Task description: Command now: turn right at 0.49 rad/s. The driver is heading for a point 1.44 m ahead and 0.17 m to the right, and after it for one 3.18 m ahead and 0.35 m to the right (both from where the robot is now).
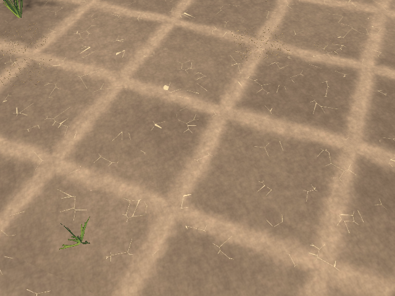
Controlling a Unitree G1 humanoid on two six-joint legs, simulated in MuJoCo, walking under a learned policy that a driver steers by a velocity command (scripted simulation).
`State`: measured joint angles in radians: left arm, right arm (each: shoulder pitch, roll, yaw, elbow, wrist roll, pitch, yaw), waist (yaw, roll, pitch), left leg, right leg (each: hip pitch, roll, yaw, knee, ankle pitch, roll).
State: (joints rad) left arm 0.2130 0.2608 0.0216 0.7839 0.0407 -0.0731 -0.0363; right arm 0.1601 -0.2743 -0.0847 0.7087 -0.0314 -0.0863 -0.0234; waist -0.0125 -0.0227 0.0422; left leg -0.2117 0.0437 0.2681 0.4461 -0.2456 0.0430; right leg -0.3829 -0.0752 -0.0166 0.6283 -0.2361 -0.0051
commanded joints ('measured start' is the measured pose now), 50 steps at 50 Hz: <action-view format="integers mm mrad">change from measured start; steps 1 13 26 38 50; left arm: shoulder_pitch -16 -34 79 41 -42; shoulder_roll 86 188 68 30 94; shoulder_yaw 42 101 45 37 42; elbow -71 -142 -120 -23 -13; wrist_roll -20 -18 -14 -30 -39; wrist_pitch -28 -46 2 26 12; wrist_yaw -23 -26 -27 -54 -35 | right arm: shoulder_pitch -14 70 129 10 -46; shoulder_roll -125 -91 -168 -95 -89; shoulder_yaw -39 -23 6 30 22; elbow -55 -15 -37 -66 -53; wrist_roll -2 -19 33 70 35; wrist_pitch -9 27 -5 -21 -11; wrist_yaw -11 -4 6 121 123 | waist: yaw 10 -12 32 69 26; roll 23 -53 81 32 17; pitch -89 -114 -222 -103 -70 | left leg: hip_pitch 84 -219 225 58 79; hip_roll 259 -7 153 122 8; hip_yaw -220 -293 -463 -376 -340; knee -136 505 -114 -17 -44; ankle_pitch -62 -134 507 534 151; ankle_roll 147 -131 193 82 45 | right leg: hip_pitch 113 188 -9 86 72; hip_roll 48 -130 21 -17 -11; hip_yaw -28 291 350 8 56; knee -183 -375 -38 -81 -197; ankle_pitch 205 441 1 81 39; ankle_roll -110 -293 -106 146 3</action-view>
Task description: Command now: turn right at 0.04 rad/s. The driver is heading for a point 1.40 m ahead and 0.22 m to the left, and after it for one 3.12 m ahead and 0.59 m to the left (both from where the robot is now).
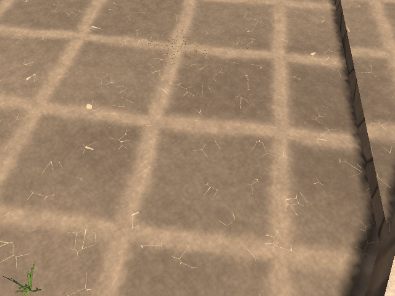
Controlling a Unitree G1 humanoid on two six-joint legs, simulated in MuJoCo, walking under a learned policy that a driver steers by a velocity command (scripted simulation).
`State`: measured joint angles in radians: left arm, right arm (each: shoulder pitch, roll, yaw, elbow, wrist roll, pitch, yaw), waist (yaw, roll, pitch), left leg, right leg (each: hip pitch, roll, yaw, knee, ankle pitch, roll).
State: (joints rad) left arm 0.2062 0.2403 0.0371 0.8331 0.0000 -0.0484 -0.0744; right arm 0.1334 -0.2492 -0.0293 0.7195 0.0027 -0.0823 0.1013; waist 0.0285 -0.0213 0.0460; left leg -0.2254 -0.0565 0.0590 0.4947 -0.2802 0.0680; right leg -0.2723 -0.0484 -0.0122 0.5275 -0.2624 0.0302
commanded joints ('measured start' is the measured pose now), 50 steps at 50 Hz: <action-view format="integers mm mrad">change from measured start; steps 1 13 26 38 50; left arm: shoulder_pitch -37 -81 -124 -155 105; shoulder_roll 113 127 196 65 -1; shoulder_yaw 26 27 53 9 -45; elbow -60 -25 27 -1 15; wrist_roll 1 5 43 57 81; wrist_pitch -11 -7 0 -23 -78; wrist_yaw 4 11 44 10 69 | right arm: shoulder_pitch -20 2 182 211 110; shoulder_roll -118 -140 -239 -176 -29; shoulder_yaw -36 -49 -94 -24 8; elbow -62 -27 58 129 126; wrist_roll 0 -3 -44 -59 -96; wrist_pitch -15 -11 -7 -10 -17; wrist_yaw -2 -7 -48 -89 -57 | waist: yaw -13 -6 -82 -46 -36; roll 14 7 89 84 12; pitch -76 -65 22 86 86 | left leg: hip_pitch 96 95 175 92 -442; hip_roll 109 99 201 269 161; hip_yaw -131 -137 -306 -194 -173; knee -93 -120 -271 -395 585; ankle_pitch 203 212 -331 -93 74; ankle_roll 19 14 156 167 69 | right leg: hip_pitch -31 19 -148 10 215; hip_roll -37 -34 5 17 -208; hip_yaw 48 26 -14 -41 233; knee -97 -107 -15 -9 -439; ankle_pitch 76 100 -190 106 44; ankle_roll -32 -27 -60 -80 -284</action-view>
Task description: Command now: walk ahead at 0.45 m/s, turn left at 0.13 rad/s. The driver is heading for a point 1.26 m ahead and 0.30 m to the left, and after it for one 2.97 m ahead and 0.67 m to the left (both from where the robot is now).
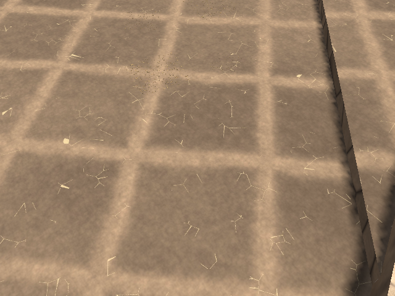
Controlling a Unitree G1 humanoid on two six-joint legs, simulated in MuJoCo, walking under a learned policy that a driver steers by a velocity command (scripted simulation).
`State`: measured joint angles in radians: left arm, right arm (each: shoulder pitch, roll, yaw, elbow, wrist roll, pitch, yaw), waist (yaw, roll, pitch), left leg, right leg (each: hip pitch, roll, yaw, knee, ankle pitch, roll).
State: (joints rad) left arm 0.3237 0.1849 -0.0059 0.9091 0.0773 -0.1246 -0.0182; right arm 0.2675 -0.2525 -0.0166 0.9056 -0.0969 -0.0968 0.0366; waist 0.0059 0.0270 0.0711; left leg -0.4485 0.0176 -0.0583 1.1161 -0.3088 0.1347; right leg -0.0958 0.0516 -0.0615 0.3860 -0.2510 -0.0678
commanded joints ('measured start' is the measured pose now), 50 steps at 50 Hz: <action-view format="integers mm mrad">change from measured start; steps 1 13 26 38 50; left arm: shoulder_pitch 8 207 82 -122 -28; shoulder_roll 59 199 177 205 200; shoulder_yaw -3 42 69 96 100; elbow -54 97 -79 -204 -114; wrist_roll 5 -169 -60 -83 -89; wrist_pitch -3 27 17 -17 3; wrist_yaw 20 56 61 28 19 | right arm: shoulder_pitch -46 -460 -223 12 -102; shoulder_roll -27 -32 -141 -97 -42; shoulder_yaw -4 4 -67 -74 -49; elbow -67 -249 -206 -123 -166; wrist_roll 13 180 99 123 102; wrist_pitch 3 3 38 55 30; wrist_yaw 19 47 0 -58 -40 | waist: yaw -6 97 78 37 19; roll -61 4 -78 78 -129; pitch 55 133 -56 -129 -76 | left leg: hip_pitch -228 -195 42 177 -225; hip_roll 88 -9 183 56 68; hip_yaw -39 35 -366 -339 9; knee -96 -719 -909 -602 -250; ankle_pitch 162 715 245 104 129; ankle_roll -11 -60 221 47 -96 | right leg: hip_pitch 45 96 -536 -192 -78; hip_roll -289 -222 -208 -81 -264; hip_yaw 228 -41 153 128 288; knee -312 -49 802 119 -230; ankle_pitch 88 299 -52 158 138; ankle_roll -182 4 144 52 -135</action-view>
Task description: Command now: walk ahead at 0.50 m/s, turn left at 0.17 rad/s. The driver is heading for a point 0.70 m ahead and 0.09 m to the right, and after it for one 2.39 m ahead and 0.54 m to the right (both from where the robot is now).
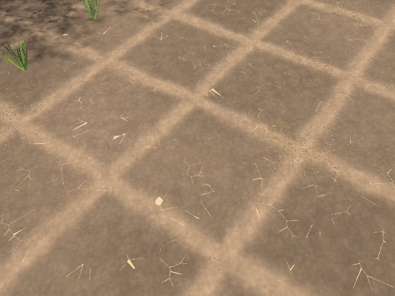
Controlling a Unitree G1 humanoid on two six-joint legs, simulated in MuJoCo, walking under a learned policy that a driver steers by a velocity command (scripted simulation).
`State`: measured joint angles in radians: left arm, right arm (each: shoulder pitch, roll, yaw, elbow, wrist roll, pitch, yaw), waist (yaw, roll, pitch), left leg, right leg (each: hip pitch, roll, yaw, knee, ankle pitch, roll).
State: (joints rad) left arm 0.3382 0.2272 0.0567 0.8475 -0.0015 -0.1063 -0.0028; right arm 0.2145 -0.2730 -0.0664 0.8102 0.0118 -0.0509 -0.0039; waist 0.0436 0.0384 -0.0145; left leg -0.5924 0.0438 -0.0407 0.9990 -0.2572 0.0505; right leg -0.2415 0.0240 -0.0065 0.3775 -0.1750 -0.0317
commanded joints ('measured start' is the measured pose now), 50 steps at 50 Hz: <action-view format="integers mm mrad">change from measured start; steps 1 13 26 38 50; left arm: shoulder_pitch -33 15 -124 -249 -148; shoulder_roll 168 167 90 132 214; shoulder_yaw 41 31 29 36 61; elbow -43 46 -33 -173 -186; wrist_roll -13 -25 -22 -22 -1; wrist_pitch -12 20 36 50 47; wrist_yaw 7 9 5 -71 3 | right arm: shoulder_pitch -78 69 2 99 -30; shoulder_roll -13 -151 -86 -190 -80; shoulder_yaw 6 -45 -18 -38 -10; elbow -76 -12 64 114 -42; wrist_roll -7 -1 -27 -6 -30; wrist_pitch -20 -39 -68 8 -40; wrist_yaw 2 16 3 -36 -19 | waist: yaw -11 -152 -43 -14 -80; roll -133 -80 17 58 -60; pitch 6 -140 42 -7 -35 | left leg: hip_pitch -63 576 461 751 47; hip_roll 40 25 170 234 9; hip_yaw -3 -2 59 237 6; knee -206 -533 -881 -512 -50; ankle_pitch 129 161 373 1089 -13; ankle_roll -16 91 127 52 -119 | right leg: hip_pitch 71 37 -484 -262 -31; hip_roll -234 -184 -131 16 -142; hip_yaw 207 39 124 -119 220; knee -226 227 519 239 -75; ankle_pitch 83 385 210 5 725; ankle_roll -169 -63 10 -106 -255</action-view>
